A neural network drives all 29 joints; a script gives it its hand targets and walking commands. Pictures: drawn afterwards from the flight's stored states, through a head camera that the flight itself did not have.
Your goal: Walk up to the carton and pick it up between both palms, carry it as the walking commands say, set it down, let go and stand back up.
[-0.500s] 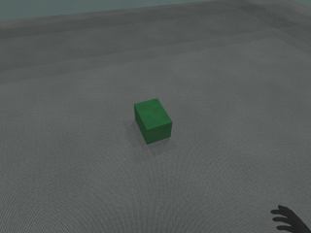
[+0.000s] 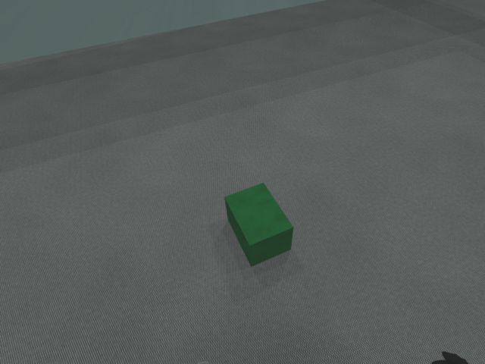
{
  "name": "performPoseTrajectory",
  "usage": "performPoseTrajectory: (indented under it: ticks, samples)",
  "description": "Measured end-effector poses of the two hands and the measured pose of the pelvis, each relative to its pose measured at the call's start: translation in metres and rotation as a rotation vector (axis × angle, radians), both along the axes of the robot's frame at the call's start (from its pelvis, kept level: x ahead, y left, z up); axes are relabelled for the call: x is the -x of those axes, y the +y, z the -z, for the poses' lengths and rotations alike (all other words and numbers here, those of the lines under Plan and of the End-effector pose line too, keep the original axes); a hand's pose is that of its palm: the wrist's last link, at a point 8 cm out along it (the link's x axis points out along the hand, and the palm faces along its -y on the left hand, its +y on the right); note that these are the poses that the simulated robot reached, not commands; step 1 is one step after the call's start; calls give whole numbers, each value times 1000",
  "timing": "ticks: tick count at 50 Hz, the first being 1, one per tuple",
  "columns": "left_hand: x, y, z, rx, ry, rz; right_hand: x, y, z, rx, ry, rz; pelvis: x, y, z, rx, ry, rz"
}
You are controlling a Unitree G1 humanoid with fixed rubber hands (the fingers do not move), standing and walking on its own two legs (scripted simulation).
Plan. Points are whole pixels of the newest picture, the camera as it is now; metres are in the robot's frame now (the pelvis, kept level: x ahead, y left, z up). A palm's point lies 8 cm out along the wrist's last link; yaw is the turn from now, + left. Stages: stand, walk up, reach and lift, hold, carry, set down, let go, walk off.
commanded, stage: walk up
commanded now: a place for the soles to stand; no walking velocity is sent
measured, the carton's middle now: (257, 223) +0.86 -0.01 -0.67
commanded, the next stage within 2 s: none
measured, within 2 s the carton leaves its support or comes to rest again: neither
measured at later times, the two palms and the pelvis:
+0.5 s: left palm (33, 294) +0.29 +0.43 -0.06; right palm (404, 309) +0.26 -0.27 -0.10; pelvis +0.20 +0.07 -0.01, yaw -3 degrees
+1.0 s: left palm (59, 235) +0.45 +0.47 -0.11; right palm (351, 248) +0.38 -0.20 -0.09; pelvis +0.33 +0.15 -0.02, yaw -8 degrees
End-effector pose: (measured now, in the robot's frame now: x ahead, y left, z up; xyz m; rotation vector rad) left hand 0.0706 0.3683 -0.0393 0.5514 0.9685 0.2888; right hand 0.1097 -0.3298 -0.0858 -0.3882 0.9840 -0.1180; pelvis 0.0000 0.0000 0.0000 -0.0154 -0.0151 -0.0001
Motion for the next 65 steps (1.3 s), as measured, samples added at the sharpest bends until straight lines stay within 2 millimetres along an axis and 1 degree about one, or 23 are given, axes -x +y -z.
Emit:
performPoseTrajectory:
  ticks: [2,4,6,9,14,17,20,22,24,27,29,32,34,35,38,42,45,47,49,52,56,60,65]
  samples:
    - [-4,15,4,6,21,-17,-28,10,-7,10,-23,-13,-17,11,1,0,1,0]
    - [-14,31,14,13,42,-25,-52,18,-13,33,-51,-16,-36,25,5,-2,0,3]
    - [-29,43,28,24,58,-31,-68,22,-14,72,-79,-5,-54,39,14,-9,-1,6]
    - [-65,41,42,60,71,-9,-72,29,-19,93,-78,50,-76,50,13,-17,0,18]
    - [-128,25,44,127,72,66,-67,35,-22,102,-7,122,-114,59,3,-25,2,39]
    - [-165,20,41,128,70,105,-68,36,-15,92,34,153,-137,61,3,-23,2,52]
    - [-197,26,40,86,39,123,-82,37,2,76,63,158,-162,60,13,-18,0,56]
    - [-209,38,35,56,20,101,-103,46,10,62,69,145,-176,63,15,-9,-1,59]
    - [-215,51,27,33,13,69,-131,57,12,46,55,122,-190,69,13,-1,-2,55]
    - [-221,71,15,6,24,36,-177,75,10,22,20,83,-212,81,8,0,0,54]
    - [-225,86,12,-3,39,26,-207,87,6,14,-5,59,-226,90,6,-3,2,56]
    - [-233,109,15,-4,68,12,-250,104,-1,22,-49,36,-249,108,9,-9,2,64]
    - [-244,124,26,0,90,8,-271,112,-3,52,-82,38,-265,123,17,-16,0,74]
    - [-252,129,33,7,97,3,-278,115,-3,72,-93,43,-272,129,20,-18,-1,77]
    - [-282,128,48,40,114,19,-284,122,-8,94,-98,88,-288,140,19,-15,-3,94]
    - [-323,116,58,98,124,68,-273,126,-15,118,-49,147,-306,147,13,-12,-5,109]
    - [-346,109,64,122,137,88,-264,125,-12,130,-9,181,-316,149,12,-7,-7,118]
    - [-359,107,69,119,136,97,-263,125,-6,131,10,196,-323,148,17,-7,-10,124]
    - [-372,106,72,116,128,101,-266,127,2,124,19,211,-328,148,20,-1,-13,134]
    - [-397,103,72,128,103,111,-275,138,8,99,18,231,-335,150,20,-13,-17,143]
    - [-431,94,65,154,58,124,-287,147,9,81,12,227,-343,152,14,-9,-20,158]
    - [-450,87,59,169,42,135,-299,144,3,78,-2,241,-346,150,9,-7,-25,165]
    - [-454,80,54,172,60,135,-307,133,-5,85,-13,259,-348,147,3,-14,-29,174]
